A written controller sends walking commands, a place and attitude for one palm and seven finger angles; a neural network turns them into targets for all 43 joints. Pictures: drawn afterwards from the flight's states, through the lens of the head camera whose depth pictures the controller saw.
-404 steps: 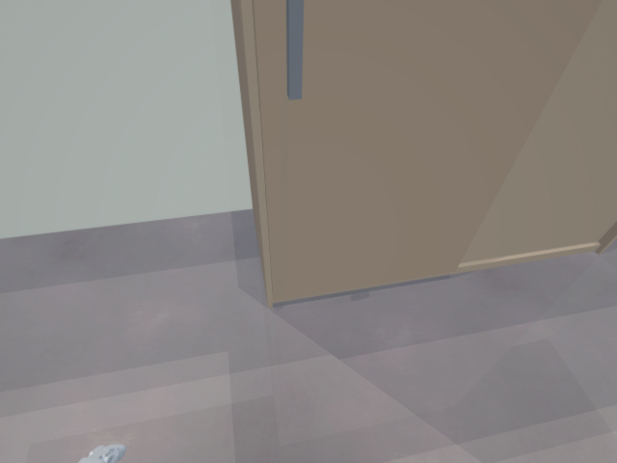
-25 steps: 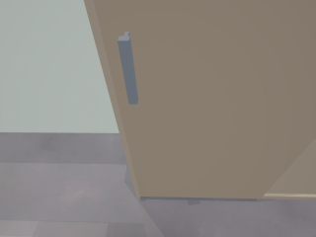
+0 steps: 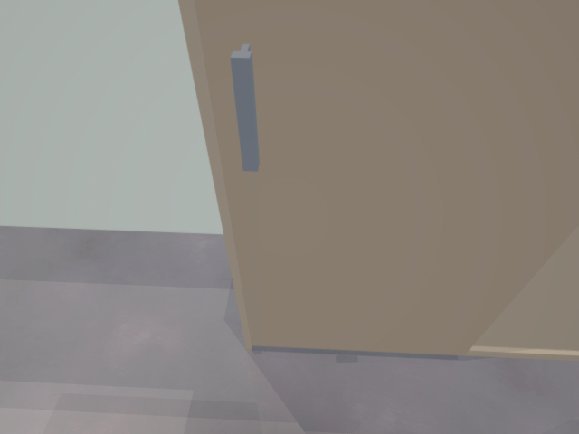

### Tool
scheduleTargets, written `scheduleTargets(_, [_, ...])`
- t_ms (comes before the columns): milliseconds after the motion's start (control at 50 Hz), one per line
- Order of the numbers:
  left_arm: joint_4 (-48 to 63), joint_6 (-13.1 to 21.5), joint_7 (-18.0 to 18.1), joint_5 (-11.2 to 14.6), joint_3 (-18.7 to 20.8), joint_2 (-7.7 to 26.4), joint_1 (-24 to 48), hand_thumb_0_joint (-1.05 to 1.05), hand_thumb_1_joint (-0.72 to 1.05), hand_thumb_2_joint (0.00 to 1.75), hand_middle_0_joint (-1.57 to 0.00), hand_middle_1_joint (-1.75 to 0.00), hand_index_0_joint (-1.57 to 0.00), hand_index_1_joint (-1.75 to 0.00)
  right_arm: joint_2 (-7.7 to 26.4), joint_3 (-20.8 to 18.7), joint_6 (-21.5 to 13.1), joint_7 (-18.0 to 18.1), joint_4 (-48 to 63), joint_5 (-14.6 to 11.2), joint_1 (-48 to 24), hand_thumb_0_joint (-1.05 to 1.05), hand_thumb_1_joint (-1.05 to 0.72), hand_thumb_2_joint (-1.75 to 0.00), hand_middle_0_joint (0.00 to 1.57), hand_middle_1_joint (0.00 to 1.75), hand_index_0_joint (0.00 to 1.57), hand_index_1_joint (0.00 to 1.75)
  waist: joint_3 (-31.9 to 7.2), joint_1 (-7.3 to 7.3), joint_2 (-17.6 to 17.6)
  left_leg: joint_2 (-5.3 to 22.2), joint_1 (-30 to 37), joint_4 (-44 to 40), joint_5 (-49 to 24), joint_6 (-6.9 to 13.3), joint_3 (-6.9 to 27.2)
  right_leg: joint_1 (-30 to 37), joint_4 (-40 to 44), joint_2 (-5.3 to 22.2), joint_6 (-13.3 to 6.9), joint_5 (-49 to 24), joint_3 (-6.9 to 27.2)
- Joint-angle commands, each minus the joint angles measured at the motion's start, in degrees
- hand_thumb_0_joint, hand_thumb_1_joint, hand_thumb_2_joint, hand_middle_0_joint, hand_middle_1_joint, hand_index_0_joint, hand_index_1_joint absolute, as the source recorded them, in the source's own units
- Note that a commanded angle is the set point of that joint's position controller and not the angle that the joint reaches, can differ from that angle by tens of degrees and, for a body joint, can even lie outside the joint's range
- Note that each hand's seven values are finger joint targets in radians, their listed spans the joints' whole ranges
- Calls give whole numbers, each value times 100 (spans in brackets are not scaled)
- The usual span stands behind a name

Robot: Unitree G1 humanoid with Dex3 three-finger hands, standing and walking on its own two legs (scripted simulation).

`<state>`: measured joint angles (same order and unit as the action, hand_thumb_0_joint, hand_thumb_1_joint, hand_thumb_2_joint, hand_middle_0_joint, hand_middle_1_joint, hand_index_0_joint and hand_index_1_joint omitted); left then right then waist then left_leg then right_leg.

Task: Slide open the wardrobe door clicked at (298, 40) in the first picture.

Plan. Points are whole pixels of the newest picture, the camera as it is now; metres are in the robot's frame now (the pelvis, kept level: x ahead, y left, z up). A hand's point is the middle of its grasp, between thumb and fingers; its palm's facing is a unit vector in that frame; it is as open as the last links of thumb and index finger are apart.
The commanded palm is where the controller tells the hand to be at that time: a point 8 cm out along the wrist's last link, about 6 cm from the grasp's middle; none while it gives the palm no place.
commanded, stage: come to a stop and stand still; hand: left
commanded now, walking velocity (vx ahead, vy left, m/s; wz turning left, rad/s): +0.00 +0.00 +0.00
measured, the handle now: (248, 110) +0.53 +0.10 +0.20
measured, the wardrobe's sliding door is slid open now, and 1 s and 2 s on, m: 0.00 0.00 0.00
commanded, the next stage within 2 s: look again from close up in 0.54 s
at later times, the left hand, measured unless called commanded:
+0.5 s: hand out of the picture -0.03 +0.19 -0.17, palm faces +0.04 -0.97 -0.22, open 7.3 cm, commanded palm none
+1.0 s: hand out of the picture -0.05 +0.15 -0.17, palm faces +0.01 -0.99 -0.17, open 7.3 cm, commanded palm none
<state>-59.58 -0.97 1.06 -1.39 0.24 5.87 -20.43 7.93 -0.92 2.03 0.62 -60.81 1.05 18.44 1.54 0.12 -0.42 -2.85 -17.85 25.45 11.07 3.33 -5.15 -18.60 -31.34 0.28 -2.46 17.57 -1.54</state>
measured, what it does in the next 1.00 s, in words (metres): steps on the spot: left foot, then right foot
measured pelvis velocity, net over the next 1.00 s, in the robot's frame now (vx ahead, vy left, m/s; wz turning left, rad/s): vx -0.03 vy -0.01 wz -0.01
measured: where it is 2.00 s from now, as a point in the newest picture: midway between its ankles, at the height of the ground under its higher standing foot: outside the picture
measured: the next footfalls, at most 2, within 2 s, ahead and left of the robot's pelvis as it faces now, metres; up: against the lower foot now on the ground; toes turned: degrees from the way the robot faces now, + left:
left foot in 0.24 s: -0.01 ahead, +0.11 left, +0.00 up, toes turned +2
right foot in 0.46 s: -0.02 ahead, -0.10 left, +0.00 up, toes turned +1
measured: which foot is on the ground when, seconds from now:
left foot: down 0.00-0.06, up 0.08-0.22, down 0.24-1.00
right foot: down 0.00-0.24, up 0.26-0.44, down 0.46-1.00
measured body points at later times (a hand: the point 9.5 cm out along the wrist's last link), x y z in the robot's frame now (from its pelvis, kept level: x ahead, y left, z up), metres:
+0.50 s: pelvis -0.06 +0.01 +0.00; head -0.06 +0.00 +0.45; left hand -0.03 +0.24 -0.15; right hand -0.10 -0.19 -0.17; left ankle -0.05 +0.10 -0.73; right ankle -0.06 -0.10 -0.74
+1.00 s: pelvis -0.03 -0.01 +0.01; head -0.01 -0.01 +0.45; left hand -0.05 +0.20 -0.15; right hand -0.02 -0.23 -0.16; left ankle -0.05 +0.10 -0.74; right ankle -0.06 -0.10 -0.74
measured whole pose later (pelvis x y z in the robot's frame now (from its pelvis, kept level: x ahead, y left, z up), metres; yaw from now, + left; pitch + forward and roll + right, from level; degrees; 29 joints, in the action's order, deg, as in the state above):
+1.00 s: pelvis -0.03 -0.01 +0.01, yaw -1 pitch -1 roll +1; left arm -63.4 1.1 1.7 -0.5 -1.0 6.9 -18.1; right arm 8.7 0.4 -1.4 2.5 -63.0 0.2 15.2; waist 2.6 0.2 0.0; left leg -0.7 -8.8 24.2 14.7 0.7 -2.7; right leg -8.7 -26.3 -2.0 -2.4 16.8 0.8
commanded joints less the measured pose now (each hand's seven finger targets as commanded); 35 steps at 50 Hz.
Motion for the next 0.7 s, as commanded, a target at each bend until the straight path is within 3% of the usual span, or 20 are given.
scheduleTargets(0, [-6, 10, 84, -49, 197, 629, -871, 0, 90, 90, -20, -30, -20, -30, 602, -192, -33, 60, 362, 28, -45, 0, -90, -90, 20, 30, 20, 30, 396, 95, 491, 372, -552, -334, 2072, -228, 714, -311, 1149, 465, -240, 1955, 961])
scheduleTargets(40, [279, -2, 151, -35, 332, 966, 20, 0, 90, 90, -20, -30, -20, -30, 400, -295, 125, 62, 170, 40, 578, 0, -90, -90, 20, 30, 20, 30, 98, -353, 1603, -188, 934, 2679, 883, -395, 94, -2105, 2740, 1530, -630, 3090, 1960])
scheduleTargets(60, [536, -19, 220, -50, 395, 1043, 754, 0, 90, 90, -20, -30, -20, -30, 512, -364, 169, 52, 61, 31, 902, 0, -90, -90, 20, 30, 20, 30, 147, -585, 1607, -50, 1080, 3852, 933, -322, 420, -2579, 2742, 1657, -679, 2350, 1921])
scheduleTargets(100, [795, 63, 271, -57, 428, 1162, 1519, 0, 90, 90, -20, -30, -20, -30, 539, -399, 138, 28, -62, -2, 1423, 0, -90, -90, 20, 30, 20, 30, -38, -926, 1110, 175, 1172, 4321, 1070, -287, 585, -2621, 2327, 1514, -563, 1431, 1285])
scheduleTargets(160, [531, 13, 240, -92, 413, 1143, 507, 0, 90, 90, -20, -30, -20, -30, 44, -168, -138, -27, 34, -30, 1206, 0, -90, -90, 20, 30, 20, 30, 554, -315, 494, 165, 801, 471, 1554, -134, 211, -1573, 1314, 1029, -222, 1769, 1030])
scheduleTargets(180, [445, -58, 241, -40, 385, 998, 217, 0, 90, 90, -20, -30, -20, -30, 33, -135, -120, 0, 28, -2, 1286, 0, -90, -90, 20, 30, 20, 30, 665, -249, 84, 119, 821, -446, 1259, -165, 192, -1527, 549, 693, -112, 2086, 989])
scheduleTargets(200, [414, -72, 217, 24, 323, 718, 28, 0, 90, 90, -20, -30, -20, -30, 211, -121, -161, 61, 86, 37, 1152, 0, -90, -90, 20, 30, 20, 30, 857, -136, -725, 507, 346, -1252, 1287, -100, 534, -1160, -588, 162, -19, 1430, 672])
scheduleTargets(220, [433, -84, 188, 102, 294, 443, -147, 0, 90, 90, -20, -30, -20, -30, 484, -153, -203, 137, 301, 78, 786, 0, -90, -90, 20, 30, 20, 30, 928, 30, -1885, 1492, -557, -1685, 1848, 204, 1820, -1072, -1753, -249, 224, 982, 282])
scheduleTargets(240, [495, -96, 161, 74, 344, 545, -65, 0, 90, 90, -20, -30, -20, -30, 547, -160, -200, 200, 537, 100, 243, 0, -90, -90, 20, 30, 20, 30, 1019, 174, -1508, 1766, -1348, -1762, 1483, 578, 2021, -677, -2602, -181, 220, 590, 343])
scheduleTargets(260, [424, -149, 153, 0, 363, 703, 86, 0, 90, 90, -20, -30, -20, -30, 491, -75, -277, 197, 555, 71, -141, 0, -90, -90, 20, 30, 20, 30, 909, 338, -1372, 1743, -1737, -1899, 1968, 575, 2271, -474, -2875, 32, 197, 180, 701])
scheduleTargets(300, [414, -136, 106, -33, 332, 667, 4, 0, 90, 90, -20, -30, -20, -30, 594, -88, -307, 178, 664, 72, -448, 0, -90, -90, 20, 30, 20, 30, 970, 437, -712, 1772, -1903, -1734, 2086, 731, 2245, -271, -3000, 124, 178, 150, 676])
scheduleTargets(360, [410, 24, -7, -26, 200, 450, 4, 0, 90, 90, -20, -30, -20, -30, 822, -142, -302, 161, 480, 126, 129, 0, -90, -90, 20, 30, 20, 30, 591, 167, -101, 1540, -630, -1230, 2139, 604, 1921, 70, -930, -2, 131, 847, 64])
scheduleTargets(400, [331, 118, -14, -9, 165, 392, -87, 0, 90, 90, -20, -30, -20, -30, 800, -139, -262, 154, 348, 86, 445, 0, -90, -90, 20, 30, 20, 30, 496, 91, 26, 1308, -507, -937, 2364, 419, 1776, 599, 297, -132, 99, 576, 66])
scheduleTargets(420, [312, 160, 5, 7, 179, 464, -207, 0, 90, 90, -20, -30, -20, -30, 676, -123, -270, 139, 320, 61, 595, 0, -90, -90, 20, 30, 20, 30, 373, 70, 210, 1112, -629, -683, 2274, 288, 1613, 979, 757, 55, -28, 694, 539])
scheduleTargets(460, [220, 201, 60, 28, 218, 805, -425, 0, 90, 90, -20, -30, -20, -30, 383, -44, -316, 101, 403, 6, 472, 0, -90, -90, 20, 30, 20, 30, 570, 87, 897, 353, -933, 454, 1442, -76, 610, 858, 1524, 1021, -576, 1481, 1977])
scheduleTargets(480, [224, 192, 51, 50, 258, 955, -343, 0, 90, 90, -20, -30, -20, -30, 307, -40, -325, 62, 432, 14, 442, 0, -90, -90, 20, 30, 20, 30, 497, -49, 881, 231, -540, 788, 1033, -167, 334, 551, 1778, 1321, -736, 1547, 2183])
scheduleTargets(500, [255, 267, 79, 72, 235, 936, -156, 0, 90, 90, -20, -30, -20, -30, 254, -25, -295, 70, 344, 19, 514, 0, -90, -90, 20, 30, 20, 30, 218, -148, 1002, 366, -227, 852, 999, -196, 406, 343, 1854, 1268, -753, 1657, 2250])
scheduleTargets(560, [280, 273, 60, 80, 165, 768, 131, 0, 90, 90, -20, -30, -20, -30, 237, 34, -343, 77, 126, -3, 736, 0, -90, -90, 20, 30, 20, 30, 407, -246, 576, 455, 638, 173, 451, -167, 568, -296, 1397, 660, -430, 1014, 1395])
scheduleTargets(620, [182, 256, 49, 70, 103, 593, -82, 0, 90, 90, -20, -30, -20, -30, 513, 10, -436, 126, 84, -15, 619, 0, -90, -90, 20, 30, 20, 30, 369, -85, -431, 1054, 591, -610, 334, -9, 1161, 0, 675, 175, -149, 65, 735])
scheduleTargets(680, [-19, 261, 48, 57, 58, 517, -270, 0, 90, 90, -20, -30, -20, -30, 579, 21, -471, 180, 67, -48, 419, 0, -90, -90, 20, 30, 20, 30, 369, 45, -557, 1196, 464, -827, -318, 153, 1283, 479, 485, 151, -45, -510, 536])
